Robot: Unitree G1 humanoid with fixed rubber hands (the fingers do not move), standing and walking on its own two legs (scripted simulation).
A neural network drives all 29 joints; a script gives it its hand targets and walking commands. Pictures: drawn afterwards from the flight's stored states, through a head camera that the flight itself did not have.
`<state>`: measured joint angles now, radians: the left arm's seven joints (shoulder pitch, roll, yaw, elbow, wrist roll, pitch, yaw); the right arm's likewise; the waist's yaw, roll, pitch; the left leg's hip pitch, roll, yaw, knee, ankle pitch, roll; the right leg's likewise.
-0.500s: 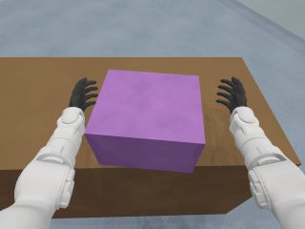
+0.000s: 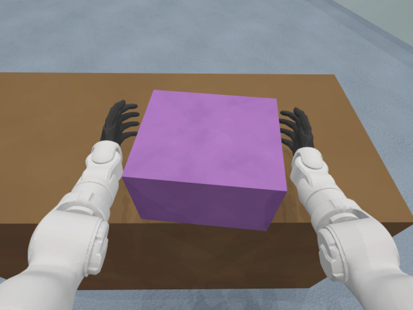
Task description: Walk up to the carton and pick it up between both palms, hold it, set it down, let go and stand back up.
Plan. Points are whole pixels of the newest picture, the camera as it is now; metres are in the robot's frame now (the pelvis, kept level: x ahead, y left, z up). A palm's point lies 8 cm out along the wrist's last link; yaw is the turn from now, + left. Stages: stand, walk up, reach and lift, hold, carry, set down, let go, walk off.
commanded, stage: reach and lift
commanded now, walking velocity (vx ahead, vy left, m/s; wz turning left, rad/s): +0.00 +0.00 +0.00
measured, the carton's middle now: (208, 158) +0.42 +0.00 +0.04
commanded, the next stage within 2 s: none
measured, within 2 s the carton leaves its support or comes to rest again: leaves its support in 1.54 s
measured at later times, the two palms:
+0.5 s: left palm (115, 138) +0.43 +0.19 +0.10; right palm (299, 148) +0.41 -0.19 +0.08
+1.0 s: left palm (117, 140) +0.43 +0.18 +0.10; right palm (299, 149) +0.41 -0.19 +0.08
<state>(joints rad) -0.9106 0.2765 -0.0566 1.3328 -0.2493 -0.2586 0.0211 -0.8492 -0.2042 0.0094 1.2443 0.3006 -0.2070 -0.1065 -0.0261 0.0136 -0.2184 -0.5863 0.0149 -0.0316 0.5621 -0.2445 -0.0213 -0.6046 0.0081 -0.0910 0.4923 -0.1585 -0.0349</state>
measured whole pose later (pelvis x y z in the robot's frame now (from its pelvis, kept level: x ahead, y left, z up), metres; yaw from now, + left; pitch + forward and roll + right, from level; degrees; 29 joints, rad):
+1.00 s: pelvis +0.03 +0.02 +0.02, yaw +0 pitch +4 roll -1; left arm -0.68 0.07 0.29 0.93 0.18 -0.17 -0.07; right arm -0.62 -0.09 -0.39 0.98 -0.09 -0.25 -0.05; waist 0.00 0.01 -0.03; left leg -0.19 0.00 -0.01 0.33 -0.21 0.01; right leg -0.21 0.00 -0.07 0.25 -0.11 -0.01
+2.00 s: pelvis +0.01 +0.01 +0.02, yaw +0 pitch -1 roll +0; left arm -0.53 0.04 0.22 0.40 0.12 0.24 -0.03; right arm -0.56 -0.13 -0.20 0.68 0.03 0.00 -0.07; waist -0.04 -0.03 -0.05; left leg -0.12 0.00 -0.02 0.30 -0.17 0.00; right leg -0.15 0.00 -0.08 0.24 -0.08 -0.02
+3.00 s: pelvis +0.00 +0.01 +0.02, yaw +0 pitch -6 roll -1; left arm -0.55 0.04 0.29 0.14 0.21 0.63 -0.09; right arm -0.63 -0.14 -0.14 0.54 0.14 0.32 -0.09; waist -0.05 -0.06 -0.03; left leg -0.04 0.01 -0.02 0.32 -0.19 0.00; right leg -0.06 0.01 -0.08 0.25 -0.10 -0.02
